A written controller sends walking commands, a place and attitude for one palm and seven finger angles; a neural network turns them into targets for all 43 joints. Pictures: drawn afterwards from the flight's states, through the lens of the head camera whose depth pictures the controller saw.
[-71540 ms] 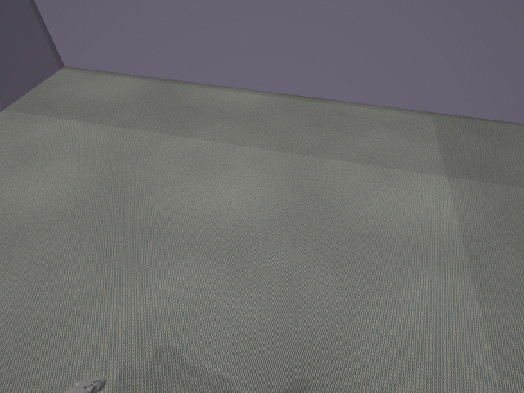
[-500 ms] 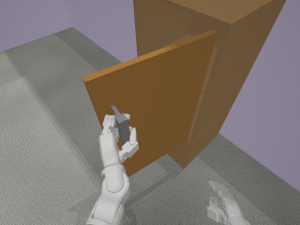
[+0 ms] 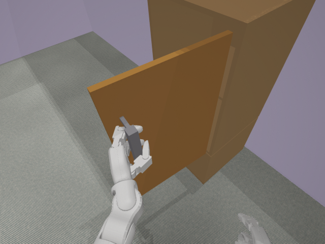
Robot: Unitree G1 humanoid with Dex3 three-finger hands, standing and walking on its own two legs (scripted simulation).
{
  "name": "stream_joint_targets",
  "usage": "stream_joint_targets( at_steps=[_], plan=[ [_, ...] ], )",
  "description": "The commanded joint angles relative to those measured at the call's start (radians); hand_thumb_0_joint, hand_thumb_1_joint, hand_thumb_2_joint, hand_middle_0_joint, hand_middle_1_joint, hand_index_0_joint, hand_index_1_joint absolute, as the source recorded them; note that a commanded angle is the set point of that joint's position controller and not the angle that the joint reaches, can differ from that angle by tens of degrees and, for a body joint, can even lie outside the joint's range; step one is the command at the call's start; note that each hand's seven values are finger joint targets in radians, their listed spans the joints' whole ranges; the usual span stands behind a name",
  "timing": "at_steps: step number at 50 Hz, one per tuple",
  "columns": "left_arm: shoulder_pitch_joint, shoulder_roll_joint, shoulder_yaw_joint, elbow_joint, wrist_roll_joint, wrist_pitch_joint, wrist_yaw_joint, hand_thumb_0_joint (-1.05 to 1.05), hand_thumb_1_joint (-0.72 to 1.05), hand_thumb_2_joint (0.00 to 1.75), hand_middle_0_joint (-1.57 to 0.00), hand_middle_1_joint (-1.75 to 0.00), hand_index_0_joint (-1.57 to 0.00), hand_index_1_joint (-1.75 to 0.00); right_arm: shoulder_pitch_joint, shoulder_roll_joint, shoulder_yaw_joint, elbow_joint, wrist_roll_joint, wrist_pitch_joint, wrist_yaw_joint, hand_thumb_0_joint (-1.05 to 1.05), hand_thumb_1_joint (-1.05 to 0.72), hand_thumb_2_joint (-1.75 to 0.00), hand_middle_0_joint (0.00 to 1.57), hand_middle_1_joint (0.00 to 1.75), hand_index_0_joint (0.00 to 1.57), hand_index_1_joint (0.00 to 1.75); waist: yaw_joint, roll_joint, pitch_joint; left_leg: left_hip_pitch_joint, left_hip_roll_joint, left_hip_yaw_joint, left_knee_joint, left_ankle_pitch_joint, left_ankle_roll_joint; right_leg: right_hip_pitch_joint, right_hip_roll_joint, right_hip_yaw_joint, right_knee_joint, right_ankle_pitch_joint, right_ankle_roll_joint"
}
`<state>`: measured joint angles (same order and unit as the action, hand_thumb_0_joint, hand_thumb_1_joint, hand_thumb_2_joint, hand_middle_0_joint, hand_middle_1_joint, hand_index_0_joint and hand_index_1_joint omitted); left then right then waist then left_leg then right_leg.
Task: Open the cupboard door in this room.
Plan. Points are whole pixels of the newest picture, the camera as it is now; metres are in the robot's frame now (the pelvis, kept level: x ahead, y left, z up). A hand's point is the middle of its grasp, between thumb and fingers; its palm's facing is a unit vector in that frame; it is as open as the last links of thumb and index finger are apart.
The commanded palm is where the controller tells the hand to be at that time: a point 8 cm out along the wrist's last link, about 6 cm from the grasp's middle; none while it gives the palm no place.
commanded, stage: open thumb and fingers to let go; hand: left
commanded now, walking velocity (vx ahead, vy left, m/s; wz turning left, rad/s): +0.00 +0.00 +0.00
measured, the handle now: (132, 142) +0.35 +0.10 +0.06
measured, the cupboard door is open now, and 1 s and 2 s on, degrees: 85 86 86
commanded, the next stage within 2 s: slide the hand sideways off the handle in 0.66 s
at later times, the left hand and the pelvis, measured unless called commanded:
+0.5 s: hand (143, 154) +0.31 +0.06 +0.08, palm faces +0.28 -0.96 -0.01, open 14.2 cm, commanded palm +0.27 +0.11 +0.07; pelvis -0.03 +0.03 +0.00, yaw -1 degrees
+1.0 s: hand (138, 169) +0.27 +0.07 +0.07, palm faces -0.23 -0.97 -0.02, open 16.2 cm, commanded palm +0.25 +0.12 +0.07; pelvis -0.04 +0.05 +0.00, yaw -1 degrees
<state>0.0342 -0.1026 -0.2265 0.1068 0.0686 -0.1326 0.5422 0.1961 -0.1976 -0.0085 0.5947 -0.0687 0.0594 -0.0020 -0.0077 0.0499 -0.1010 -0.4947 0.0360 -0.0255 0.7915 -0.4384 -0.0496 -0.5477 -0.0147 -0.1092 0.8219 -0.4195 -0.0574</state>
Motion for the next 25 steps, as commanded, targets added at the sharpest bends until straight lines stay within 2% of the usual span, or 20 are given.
stream_joint_targets(
  at_steps=[1,2,4,6,8,10,12,14,18,20,22,24,25],
  plan=[
    [-0.212,-0.058,0.024,-0.193,0.015,-0.096,0.004,0.00,0.27,0.63,-0.35,-1.28,-0.35,-1.28,-0.083,-0.062,-0.019,-0.158,0.003,-0.068,-0.009,0.00,-0.90,-0.90,0.20,0.30,0.20,0.30,-0.002,-0.173,-0.233,-0.009,-0.062,0.033,-0.036,0.244,0.050,0.244,-0.047,0.137,-0.160,0.473,0.066],
    [-0.237,-0.051,0.035,-0.183,0.016,-0.104,0.005,0.00,0.20,0.60,-0.35,-1.27,-0.35,-1.27,-0.078,-0.064,-0.019,-0.154,0.002,-0.071,-0.010,0.00,-0.90,-0.90,0.20,0.30,0.20,0.30,-0.002,-0.187,-0.234,-0.012,-0.061,0.031,-0.039,0.234,0.050,0.241,-0.047,0.137,-0.164,0.440,0.065],
    [-0.258,-0.045,0.044,-0.158,0.015,-0.115,0.007,0.00,0.06,0.54,-0.34,-1.26,-0.34,-1.26,-0.089,-0.064,-0.020,-0.153,0.002,-0.076,-0.011,0.00,-0.90,-0.90,0.20,0.30,0.20,0.30,0.002,-0.166,-0.226,-0.014,-0.062,0.035,-0.041,0.213,0.053,0.223,-0.046,0.143,-0.174,0.379,0.062],
    [-0.297,-0.052,0.044,-0.132,0.017,-0.125,0.013,0.00,-0.08,0.48,-0.33,-1.24,-0.33,-1.24,-0.087,-0.065,-0.020,-0.150,0.001,-0.081,-0.011,0.00,-0.90,-0.90,0.20,0.30,0.20,0.30,0.001,-0.178,-0.224,-0.018,-0.061,0.034,-0.042,0.202,0.055,0.208,-0.042,0.139,-0.176,0.328,0.058],
    [-0.342,-0.034,0.057,-0.106,0.021,-0.131,0.018,0.00,-0.22,0.42,-0.32,-1.23,-0.32,-1.23,-0.092,-0.069,-0.019,-0.142,0.004,-0.083,-0.013,0.00,-0.90,-0.90,0.20,0.30,0.20,0.30,-0.003,-0.170,-0.211,-0.026,-0.062,0.033,-0.043,0.177,0.055,0.187,-0.040,0.142,-0.188,0.251,0.053],
    [-0.397,-0.057,0.040,-0.072,0.023,-0.136,0.025,0.00,-0.36,0.36,-0.31,-1.22,-0.31,-1.22,-0.096,-0.068,-0.019,-0.136,0.003,-0.088,-0.013,0.00,-0.90,-0.90,0.20,0.30,0.20,0.30,-0.016,-0.174,-0.199,-0.029,-0.062,0.035,-0.040,0.156,0.059,0.160,-0.041,0.145,-0.196,0.203,0.054],
    [-0.419,-0.054,0.047,-0.037,0.021,-0.139,0.028,0.00,-0.50,0.30,-0.30,-1.20,-0.30,-1.20,-0.102,-0.072,-0.019,-0.134,0.003,-0.090,-0.014,0.00,-0.90,-0.90,0.20,0.30,0.20,0.30,-0.013,-0.181,-0.192,-0.033,-0.062,0.035,-0.046,0.139,0.061,0.145,-0.034,0.136,-0.200,0.146,0.048],
    [-0.446,-0.063,0.039,-0.018,0.030,-0.143,0.029,0.00,-0.50,0.30,-0.30,-1.20,-0.30,-1.20,-0.095,-0.072,-0.021,-0.130,0.003,-0.090,-0.014,0.00,-0.90,-0.90,0.20,0.30,0.20,0.30,-0.012,-0.156,-0.217,-0.023,-0.060,0.036,-0.051,0.144,0.061,0.141,-0.028,0.124,-0.185,0.141,0.042],
    [-0.485,-0.089,0.026,0.028,0.038,-0.141,0.043,0.00,-0.50,0.30,-0.27,-1.00,-0.27,-1.00,-0.089,-0.075,-0.022,-0.124,0.004,-0.091,-0.008,0.00,-0.90,-0.90,0.20,0.30,0.20,0.30,-0.018,-0.150,-0.213,-0.014,-0.053,0.030,-0.058,0.154,0.060,0.114,-0.011,0.086,-0.158,0.145,0.031],
    [-0.500,-0.102,0.019,0.029,0.036,-0.140,0.054,0.00,-0.50,0.30,-0.25,-0.90,-0.25,-0.90,-0.090,-0.074,-0.021,-0.128,0.003,-0.091,-0.004,0.00,-0.90,-0.90,0.20,0.30,0.20,0.30,-0.013,-0.121,-0.227,-0.010,-0.051,0.032,-0.059,0.169,0.058,0.112,-0.006,0.075,-0.139,0.166,0.027],
    [-0.509,-0.095,0.031,0.039,0.031,-0.135,0.064,0.00,-0.50,0.30,-0.23,-0.80,-0.23,-0.80,-0.091,-0.075,-0.021,-0.128,0.003,-0.087,-0.003,0.00,-0.90,-0.90,0.20,0.30,0.20,0.30,-0.011,-0.149,-0.230,-0.018,-0.050,0.030,-0.060,0.167,0.058,0.117,-0.004,0.071,-0.139,0.161,0.027],
    [-0.520,-0.100,0.032,0.044,0.032,-0.131,0.073,0.00,-0.50,0.30,-0.22,-0.70,-0.22,-0.70,-0.095,-0.074,-0.019,-0.128,0.002,-0.084,-0.002,0.00,-0.90,-0.90,0.20,0.30,0.20,0.30,-0.007,-0.126,-0.221,-0.020,-0.049,0.029,-0.069,0.158,0.055,0.111,-0.001,0.067,-0.137,0.143,0.025],
    [-0.519,-0.097,0.036,0.043,0.029,-0.131,0.077,0.00,-0.50,0.30,-0.21,-0.65,-0.21,-0.65,-0.099,-0.074,-0.019,-0.128,0.004,-0.082,-0.002,0.00,-0.90,-0.90,0.20,0.30,0.20,0.30,-0.005,-0.140,-0.224,-0.020,-0.049,0.028,-0.069,0.154,0.055,0.112,0.000,0.066,-0.139,0.134,0.024]
  ],
)
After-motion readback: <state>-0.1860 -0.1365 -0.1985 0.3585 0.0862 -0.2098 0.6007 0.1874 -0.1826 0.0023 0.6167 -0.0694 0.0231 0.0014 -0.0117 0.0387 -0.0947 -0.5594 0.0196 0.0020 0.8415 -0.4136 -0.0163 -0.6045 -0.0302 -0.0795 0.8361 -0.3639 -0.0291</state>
